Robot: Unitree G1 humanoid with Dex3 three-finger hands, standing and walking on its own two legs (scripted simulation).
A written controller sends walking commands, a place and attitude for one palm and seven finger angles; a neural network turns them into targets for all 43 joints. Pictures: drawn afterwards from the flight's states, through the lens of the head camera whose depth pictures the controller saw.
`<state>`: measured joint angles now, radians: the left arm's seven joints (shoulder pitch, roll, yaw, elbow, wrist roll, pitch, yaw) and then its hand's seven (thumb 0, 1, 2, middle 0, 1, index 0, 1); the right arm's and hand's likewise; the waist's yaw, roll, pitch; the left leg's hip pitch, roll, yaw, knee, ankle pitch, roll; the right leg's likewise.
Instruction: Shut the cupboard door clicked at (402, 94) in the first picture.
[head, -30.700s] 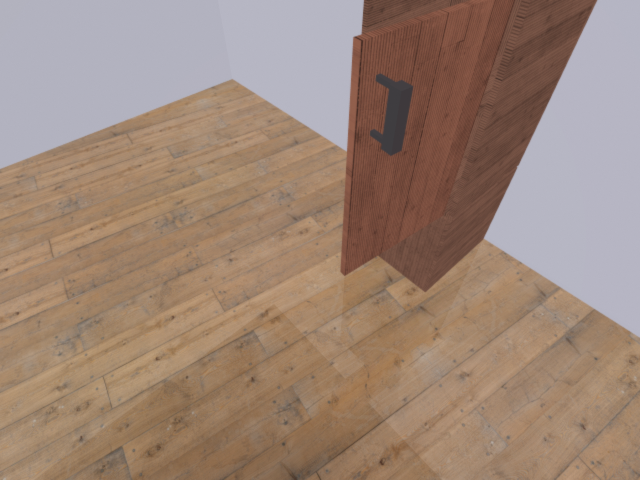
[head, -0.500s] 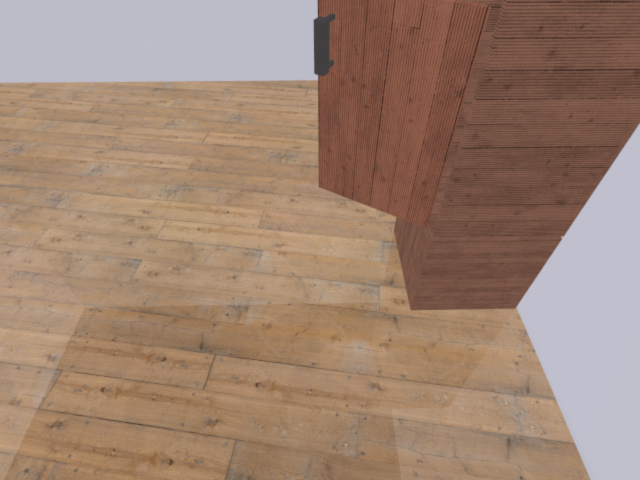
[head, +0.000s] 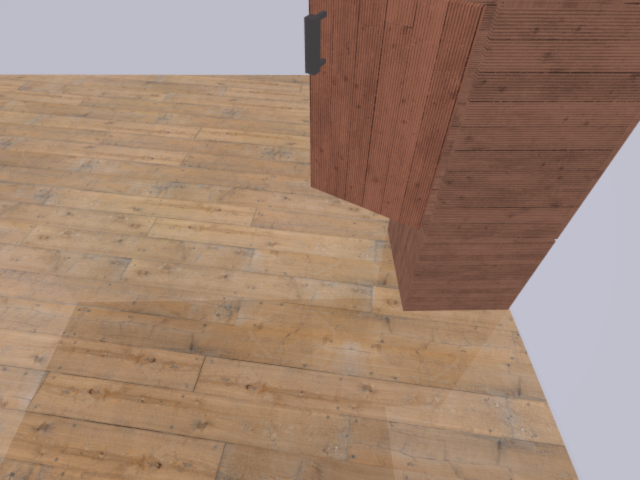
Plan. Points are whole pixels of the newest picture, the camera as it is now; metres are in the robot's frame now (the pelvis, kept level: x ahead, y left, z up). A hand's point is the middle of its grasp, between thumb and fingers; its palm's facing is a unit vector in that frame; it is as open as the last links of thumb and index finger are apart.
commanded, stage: look to check the result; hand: left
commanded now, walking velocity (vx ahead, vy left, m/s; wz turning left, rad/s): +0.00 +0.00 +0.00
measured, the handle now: (317, 42) +0.99 +0.05 +0.12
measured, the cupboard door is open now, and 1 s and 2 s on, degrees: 58 58 58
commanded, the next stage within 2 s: walk to a spot facing it in 0.42 s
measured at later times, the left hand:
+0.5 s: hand out of the picture +0.03 +0.18 -0.17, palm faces +0.00 -0.97 -0.22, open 7.4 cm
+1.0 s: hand out of the picture +0.01 +0.23 -0.20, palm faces +0.22 -0.96 -0.20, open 7.4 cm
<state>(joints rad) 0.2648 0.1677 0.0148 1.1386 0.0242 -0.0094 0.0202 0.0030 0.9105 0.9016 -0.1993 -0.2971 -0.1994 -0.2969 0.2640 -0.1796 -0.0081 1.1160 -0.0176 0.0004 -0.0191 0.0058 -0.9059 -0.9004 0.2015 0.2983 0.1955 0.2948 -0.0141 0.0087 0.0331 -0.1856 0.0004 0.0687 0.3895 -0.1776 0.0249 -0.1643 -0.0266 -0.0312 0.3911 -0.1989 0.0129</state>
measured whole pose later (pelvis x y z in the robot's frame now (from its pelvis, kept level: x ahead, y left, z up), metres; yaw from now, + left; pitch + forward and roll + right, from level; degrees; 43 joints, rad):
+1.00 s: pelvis +0.00 +0.03 -0.01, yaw +12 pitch -1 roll -2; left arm 0.18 0.22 0.08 1.01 0.03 0.06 0.02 0.00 0.91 0.90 -0.20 -0.30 -0.20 -0.30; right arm 0.25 -0.17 -0.04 1.01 -0.03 0.03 0.00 0.01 -0.91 -0.90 0.20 0.30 0.20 0.29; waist -0.03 -0.04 0.10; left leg -0.32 -0.03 0.04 0.60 -0.26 0.08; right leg -0.38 -0.07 -0.05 0.98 -0.47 0.04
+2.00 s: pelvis +0.12 +0.11 -0.03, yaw +51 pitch +0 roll +1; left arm 0.45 0.16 0.05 1.04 0.02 -0.01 -0.01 0.01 0.91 0.90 -0.20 -0.30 -0.20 -0.30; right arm 0.06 -0.22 -0.04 0.87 -0.03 -0.03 0.03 0.01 -0.91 -0.90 0.20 0.30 0.19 0.29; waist 0.02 -0.02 0.12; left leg -0.42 -0.05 0.13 0.69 -0.26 0.12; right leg -0.18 -0.14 -0.17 1.13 -0.51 0.04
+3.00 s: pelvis +0.29 +0.33 +0.00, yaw +37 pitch +0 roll -1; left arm 0.23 0.24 0.10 0.95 0.03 0.07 -0.02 0.01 0.91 0.90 -0.20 -0.30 -0.20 -0.30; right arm 0.18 -0.16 -0.02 0.90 -0.04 0.00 -0.03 0.00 -0.90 -0.90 0.20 0.30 0.20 0.30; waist 0.03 -0.04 0.06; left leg -0.22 0.05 0.08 0.50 -0.28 0.01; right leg -0.47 0.04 0.02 0.98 -0.46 0.04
